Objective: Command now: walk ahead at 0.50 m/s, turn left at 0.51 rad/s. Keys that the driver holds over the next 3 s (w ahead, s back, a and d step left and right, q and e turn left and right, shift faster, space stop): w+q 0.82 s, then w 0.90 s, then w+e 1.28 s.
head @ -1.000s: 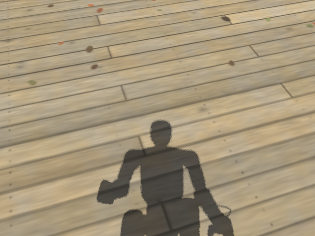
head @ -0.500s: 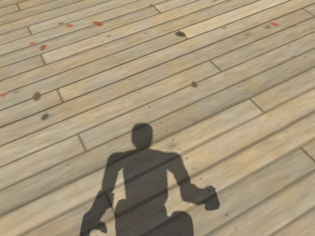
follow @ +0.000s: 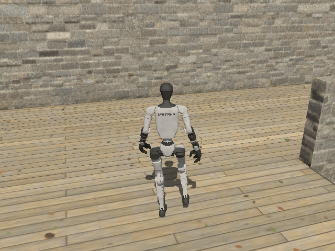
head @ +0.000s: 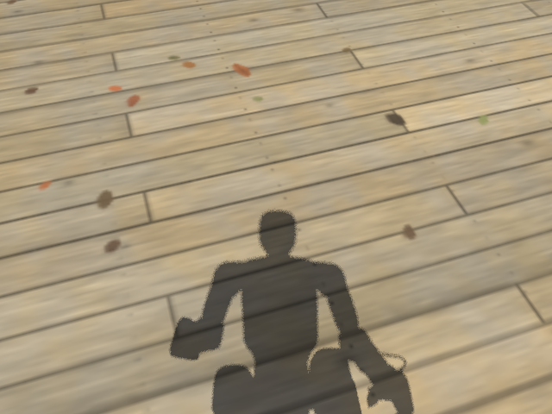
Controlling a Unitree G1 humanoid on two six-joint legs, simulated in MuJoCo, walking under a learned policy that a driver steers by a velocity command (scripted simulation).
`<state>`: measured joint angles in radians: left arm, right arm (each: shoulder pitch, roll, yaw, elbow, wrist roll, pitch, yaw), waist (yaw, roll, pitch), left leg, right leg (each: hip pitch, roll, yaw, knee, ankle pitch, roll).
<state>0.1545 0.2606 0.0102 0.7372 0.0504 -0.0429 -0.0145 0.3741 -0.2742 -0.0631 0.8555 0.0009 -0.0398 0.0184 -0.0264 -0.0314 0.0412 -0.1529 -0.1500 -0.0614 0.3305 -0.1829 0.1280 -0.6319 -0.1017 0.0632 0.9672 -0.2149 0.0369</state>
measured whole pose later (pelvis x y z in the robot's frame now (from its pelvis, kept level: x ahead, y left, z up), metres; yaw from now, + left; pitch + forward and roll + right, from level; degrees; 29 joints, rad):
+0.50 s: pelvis +0.27 -0.04 +0.00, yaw +18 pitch +1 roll -1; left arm 0.33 0.27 0.03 0.79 0.02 -0.09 0.00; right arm 0.21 -0.32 -0.07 0.73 -0.04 0.01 0.06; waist 0.02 0.06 0.02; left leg -0.61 0.02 -0.04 1.09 -0.24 0.03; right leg -0.14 0.01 -0.12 0.32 -0.21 -0.04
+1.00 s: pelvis +0.50 +0.12 +0.00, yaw +34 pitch +1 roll +0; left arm 0.22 0.27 0.03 0.74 0.04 -0.02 -0.02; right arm 0.32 -0.27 -0.05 0.79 -0.01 -0.04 0.02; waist 0.00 -0.04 0.04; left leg -0.16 -0.13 -0.01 0.34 -0.18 0.13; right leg -0.59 -0.13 0.00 1.05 -0.26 0.02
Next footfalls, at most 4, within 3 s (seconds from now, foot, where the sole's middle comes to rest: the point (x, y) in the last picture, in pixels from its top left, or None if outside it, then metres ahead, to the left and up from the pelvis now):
0.24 right None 0.32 -0.13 -0.78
0.76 left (203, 404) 0.50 0.17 -0.78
1.32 right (196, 272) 0.86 0.21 -0.78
1.82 left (86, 242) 0.97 0.54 -0.78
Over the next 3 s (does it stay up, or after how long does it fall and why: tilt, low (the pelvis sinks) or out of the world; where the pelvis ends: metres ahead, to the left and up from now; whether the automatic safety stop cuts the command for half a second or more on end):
stays up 1.48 0.59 -0.02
